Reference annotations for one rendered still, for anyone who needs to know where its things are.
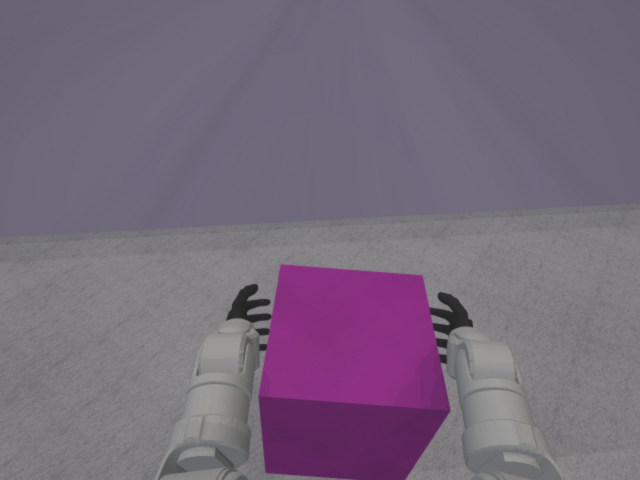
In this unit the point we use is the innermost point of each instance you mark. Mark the right robot hand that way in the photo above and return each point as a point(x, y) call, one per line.
point(457, 318)

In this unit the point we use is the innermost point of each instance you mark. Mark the robot left forearm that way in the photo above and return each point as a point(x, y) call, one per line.
point(213, 431)

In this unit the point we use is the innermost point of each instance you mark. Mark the carton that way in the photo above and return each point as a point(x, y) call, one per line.
point(352, 385)

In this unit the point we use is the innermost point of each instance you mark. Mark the robot right forearm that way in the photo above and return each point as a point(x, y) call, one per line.
point(500, 432)

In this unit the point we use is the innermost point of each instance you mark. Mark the left robot hand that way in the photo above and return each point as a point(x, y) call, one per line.
point(241, 306)

